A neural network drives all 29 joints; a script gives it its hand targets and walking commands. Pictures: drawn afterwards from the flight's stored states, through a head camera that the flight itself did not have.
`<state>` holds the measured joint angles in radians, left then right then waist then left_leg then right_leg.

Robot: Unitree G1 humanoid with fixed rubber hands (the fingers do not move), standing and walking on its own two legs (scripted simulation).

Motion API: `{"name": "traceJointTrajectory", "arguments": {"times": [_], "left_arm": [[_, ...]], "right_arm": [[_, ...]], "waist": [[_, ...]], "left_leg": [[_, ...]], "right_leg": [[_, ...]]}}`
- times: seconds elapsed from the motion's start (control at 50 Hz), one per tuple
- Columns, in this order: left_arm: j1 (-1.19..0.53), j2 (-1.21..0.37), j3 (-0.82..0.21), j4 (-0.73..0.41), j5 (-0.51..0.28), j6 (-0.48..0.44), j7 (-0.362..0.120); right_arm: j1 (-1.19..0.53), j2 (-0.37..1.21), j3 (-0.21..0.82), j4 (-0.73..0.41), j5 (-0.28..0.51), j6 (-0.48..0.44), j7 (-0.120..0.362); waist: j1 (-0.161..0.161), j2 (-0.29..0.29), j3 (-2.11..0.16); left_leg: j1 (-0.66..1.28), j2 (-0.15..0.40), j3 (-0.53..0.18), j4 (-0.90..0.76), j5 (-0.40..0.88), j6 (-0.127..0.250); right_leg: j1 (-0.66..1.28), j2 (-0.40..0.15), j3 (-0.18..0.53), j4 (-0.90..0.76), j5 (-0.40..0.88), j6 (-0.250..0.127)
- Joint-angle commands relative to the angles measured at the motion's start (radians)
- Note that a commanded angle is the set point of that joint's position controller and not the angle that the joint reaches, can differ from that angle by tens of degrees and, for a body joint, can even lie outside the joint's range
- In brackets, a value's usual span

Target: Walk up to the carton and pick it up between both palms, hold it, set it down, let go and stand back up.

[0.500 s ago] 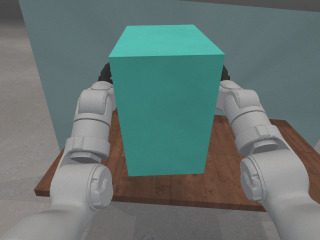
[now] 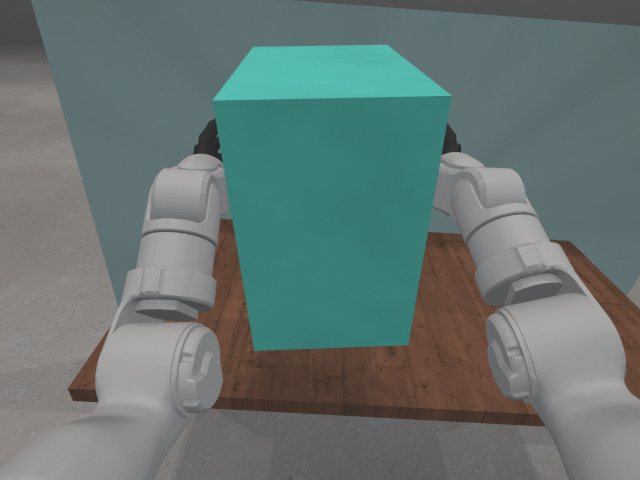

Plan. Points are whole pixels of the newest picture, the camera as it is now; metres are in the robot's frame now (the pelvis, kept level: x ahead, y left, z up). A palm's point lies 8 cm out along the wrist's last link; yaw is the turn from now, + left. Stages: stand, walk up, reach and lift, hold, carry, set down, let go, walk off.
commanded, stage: reach and lift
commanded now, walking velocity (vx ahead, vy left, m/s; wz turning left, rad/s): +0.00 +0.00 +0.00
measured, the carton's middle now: (325, 186) +0.41 -0.01 +0.27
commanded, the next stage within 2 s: hold in 0.22 s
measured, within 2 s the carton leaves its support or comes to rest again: neither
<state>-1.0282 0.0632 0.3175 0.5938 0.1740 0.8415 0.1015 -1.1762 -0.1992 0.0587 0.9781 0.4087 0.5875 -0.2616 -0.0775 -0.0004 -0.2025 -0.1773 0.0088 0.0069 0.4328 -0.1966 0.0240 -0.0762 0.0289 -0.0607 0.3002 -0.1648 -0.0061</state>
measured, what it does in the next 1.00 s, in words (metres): stands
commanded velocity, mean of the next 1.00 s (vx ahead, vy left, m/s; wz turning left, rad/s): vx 0.00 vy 0.00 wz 0.00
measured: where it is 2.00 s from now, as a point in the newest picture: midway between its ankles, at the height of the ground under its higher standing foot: outside the picture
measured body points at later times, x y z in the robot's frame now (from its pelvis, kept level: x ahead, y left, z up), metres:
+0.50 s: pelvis +0.00 -0.01 +0.00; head -0.10 +0.01 +0.44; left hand +0.39 +0.13 +0.32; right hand +0.38 -0.15 +0.33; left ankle +0.03 +0.10 -0.75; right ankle +0.00 -0.11 -0.75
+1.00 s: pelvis +0.00 -0.02 +0.00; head -0.11 +0.00 +0.44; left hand +0.38 +0.13 +0.34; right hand +0.38 -0.16 +0.34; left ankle +0.03 +0.10 -0.75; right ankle +0.00 -0.11 -0.75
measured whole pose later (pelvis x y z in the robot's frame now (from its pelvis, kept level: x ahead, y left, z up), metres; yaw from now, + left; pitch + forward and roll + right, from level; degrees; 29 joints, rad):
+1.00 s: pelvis +0.00 -0.02 +0.00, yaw +0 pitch -3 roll -2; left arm -1.12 0.11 0.36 0.63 0.16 0.90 0.08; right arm -1.25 -0.21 0.07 0.97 0.44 0.68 -0.30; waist -0.07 0.01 -0.23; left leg -0.19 0.02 0.00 0.42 -0.19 0.00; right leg -0.09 0.05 -0.07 0.29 -0.16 -0.03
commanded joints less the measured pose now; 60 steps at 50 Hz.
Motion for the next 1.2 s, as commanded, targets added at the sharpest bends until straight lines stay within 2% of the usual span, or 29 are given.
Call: {"name": "traceJointTrajectory", "arguments": {"times": [0.0,0.1,0.16,0.2,0.28,0.3,0.34,0.4,0.42,0.44,0.52,0.54,0.56,0.6,0.64,0.66,0.7,0.76,0.78,0.8,0.84,0.88,0.9,0.98,1.0,1.18], "left_arm": [[-0.918,-0.630,-0.322,-0.209,-0.196,-0.106,-0.135],[-0.918,-0.635,-0.331,-0.221,-0.205,-0.097,-0.135],[-0.902,-0.620,-0.313,-0.204,-0.202,-0.087,-0.138],[-0.909,-0.611,-0.306,-0.214,-0.200,-0.084,-0.142],[-0.895,-0.594,-0.294,-0.197,-0.197,-0.073,-0.147],[-0.908,-0.598,-0.296,-0.214,-0.193,-0.074,-0.148],[-0.916,-0.586,-0.286,-0.194,-0.195,-0.072,-0.150],[-0.919,-0.592,-0.287,-0.190,-0.199,-0.069,-0.149],[-0.917,-0.584,-0.286,-0.171,-0.202,-0.065,-0.152],[-0.911,-0.576,-0.269,-0.164,-0.192,-0.066,-0.152],[-0.908,-0.579,-0.291,-0.214,-0.207,-0.062,-0.151],[-0.903,-0.565,-0.279,-0.193,-0.205,-0.058,-0.154],[-0.898,-0.549,-0.261,-0.186,-0.196,-0.055,-0.158],[-0.910,-0.560,-0.268,-0.182,-0.193,-0.050,-0.162],[-0.941,-0.550,-0.264,-0.161,-0.197,-0.052,-0.161],[-0.947,-0.556,-0.268,-0.169,-0.200,-0.053,-0.158],[-0.950,-0.573,-0.286,-0.186,-0.210,-0.053,-0.154],[-0.938,-0.542,-0.256,-0.182,-0.202,-0.047,-0.151],[-0.929,-0.541,-0.255,-0.176,-0.198,-0.043,-0.152],[-0.919,-0.537,-0.238,-0.131,-0.185,-0.039,-0.155],[-0.951,-0.546,-0.254,-0.166,-0.192,-0.043,-0.157],[-0.946,-0.549,-0.250,-0.151,-0.196,-0.041,-0.157],[-0.954,-0.536,-0.248,-0.169,-0.196,-0.044,-0.156],[-0.937,-0.521,-0.216,-0.103,-0.180,-0.035,-0.162],[-0.957,-0.518,-0.218,-0.123,-0.183,-0.041,-0.162],[-0.964,-0.522,-0.226,-0.119,-0.183,-0.037,-0.166]], "right_arm": [[-0.810,0.746,0.119,-0.341,0.163,0.001,0.137],[-0.796,0.734,0.104,-0.334,0.166,0.015,0.135],[-0.807,0.732,0.110,-0.351,0.171,0.019,0.130],[-0.806,0.729,0.104,-0.350,0.174,0.026,0.127],[-0.797,0.736,0.121,-0.364,0.185,0.037,0.118],[-0.814,0.733,0.121,-0.370,0.187,0.037,0.117],[-0.831,0.735,0.116,-0.367,0.184,0.039,0.116],[-0.841,0.729,0.111,-0.367,0.189,0.044,0.112],[-0.831,0.721,0.099,-0.357,0.186,0.045,0.111],[-0.826,0.724,0.103,-0.348,0.185,0.049,0.110],[-0.807,0.733,0.121,-0.385,0.203,0.054,0.104],[-0.805,0.727,0.119,-0.379,0.203,0.059,0.101],[-0.811,0.727,0.126,-0.380,0.206,0.062,0.100],[-0.832,0.716,0.117,-0.377,0.208,0.063,0.097],[-0.865,0.713,0.102,-0.372,0.201,0.063,0.099],[-0.872,0.719,0.104,-0.381,0.201,0.059,0.101],[-0.867,0.712,0.102,-0.385,0.200,0.061,0.102],[-0.877,0.711,0.121,-0.408,0.215,0.069,0.097],[-0.858,0.697,0.114,-0.383,0.211,0.073,0.096],[-0.857,0.692,0.106,-0.355,0.208,0.078,0.097],[-0.870,0.696,0.093,-0.351,0.197,0.075,0.100],[-0.873,0.697,0.090,-0.347,0.199,0.076,0.099],[-0.879,0.701,0.096,-0.359,0.205,0.075,0.099],[-0.894,0.680,0.080,-0.334,0.198,0.080,0.100],[-0.894,0.686,0.080,-0.331,0.196,0.080,0.100],[-0.902,0.674,0.064,-0.307,0.197,0.082,0.098]], "waist": [[0.001,0.049,-0.331],[-0.013,0.070,-0.339],[-0.010,0.050,-0.336],[-0.004,0.059,-0.346],[-0.010,0.044,-0.331],[-0.006,0.056,-0.342],[0.000,0.043,-0.337],[-0.005,0.047,-0.335],[-0.016,0.051,-0.327],[-0.010,0.045,-0.311],[-0.017,0.060,-0.371],[-0.019,0.043,-0.345],[-0.009,0.036,-0.332],[-0.013,0.056,-0.319],[-0.012,0.051,-0.312],[-0.007,0.056,-0.331],[-0.018,0.073,-0.357],[-0.001,0.046,-0.363],[-0.008,0.061,-0.362],[-0.007,0.050,-0.301],[-0.003,0.066,-0.332],[-0.009,0.054,-0.331],[-0.002,0.055,-0.347],[0.001,0.037,-0.298],[0.008,0.035,-0.322],[-0.007,0.060,-0.320]], "left_leg": [[0.132,-0.023,-0.077,-0.056,0.182,-0.062],[0.130,-0.021,-0.080,-0.053,0.191,-0.070],[0.128,-0.023,-0.082,-0.053,0.188,-0.063],[0.133,-0.024,-0.079,-0.054,0.191,-0.067],[0.117,-0.030,-0.075,-0.047,0.208,-0.064],[0.122,-0.029,-0.077,-0.047,0.206,-0.063],[0.122,-0.028,-0.075,-0.055,0.189,-0.061],[0.117,-0.025,-0.077,-0.050,0.192,-0.065],[0.111,-0.028,-0.075,-0.053,0.183,-0.064],[0.102,-0.028,-0.072,-0.059,0.171,-0.062],[0.126,-0.031,-0.075,-0.041,0.241,-0.069],[0.113,-0.031,-0.074,-0.043,0.229,-0.069],[0.108,-0.031,-0.072,-0.045,0.227,-0.066],[0.098,-0.028,-0.074,-0.049,0.207,-0.067],[0.091,-0.025,-0.073,-0.060,0.159,-0.063],[0.095,-0.026,-0.074,-0.059,0.160,-0.060],[0.107,-0.023,-0.075,-0.053,0.187,-0.071],[0.113,-0.028,-0.074,-0.046,0.213,-0.065],[0.117,-0.026,-0.074,-0.046,0.209,-0.067],[0.084,-0.024,-0.071,-0.055,0.169,-0.065],[0.100,-0.024,-0.071,-0.067,0.159,-0.066],[0.094,-0.023,-0.073,-0.064,0.160,-0.065],[0.105,-0.022,-0.076,-0.056,0.175,-0.064],[0.075,-0.022,-0.070,-0.069,0.139,-0.059],[0.083,-0.020,-0.069,-0.070,0.139,-0.060],[0.080,-0.020,-0.070,-0.066,0.159,-0.065]], "right_leg": [[0.032,0.047,0.064,-0.020,0.164,0.051],[0.024,0.051,0.066,-0.018,0.174,0.049],[0.035,0.051,0.067,-0.022,0.179,0.050],[0.037,0.048,0.072,-0.023,0.182,0.051],[0.055,0.045,0.077,-0.019,0.223,0.055],[0.049,0.044,0.077,-0.018,0.213,0.054],[0.045,0.043,0.075,-0.025,0.190,0.053],[0.042,0.046,0.075,-0.024,0.195,0.049],[0.039,0.041,0.079,-0.027,0.198,0.052],[0.047,0.040,0.081,-0.030,0.189,0.052],[0.080,0.040,0.082,-0.017,0.279,0.057],[0.076,0.039,0.083,-0.018,0.277,0.060],[0.081,0.038,0.084,-0.017,0.271,0.059],[0.067,0.033,0.086,-0.021,0.242,0.056],[0.045,0.034,0.084,-0.032,0.179,0.053],[0.041,0.032,0.087,-0.032,0.178,0.052],[0.052,0.038,0.084,-0.027,0.200,0.049],[0.068,0.040,0.088,-0.024,0.239,0.058],[0.065,0.036,0.087,-0.025,0.233,0.057],[0.048,0.035,0.090,-0.031,0.191,0.055],[0.038,0.035,0.086,-0.034,0.167,0.051],[0.048,0.034,0.089,-0.034,0.179,0.050],[0.049,0.035,0.091,-0.031,0.193,0.051],[0.044,0.031,0.091,-0.042,0.160,0.051],[0.047,0.032,0.092,-0.041,0.155,0.051],[0.053,0.032,0.093,-0.035,0.184,0.048]]}}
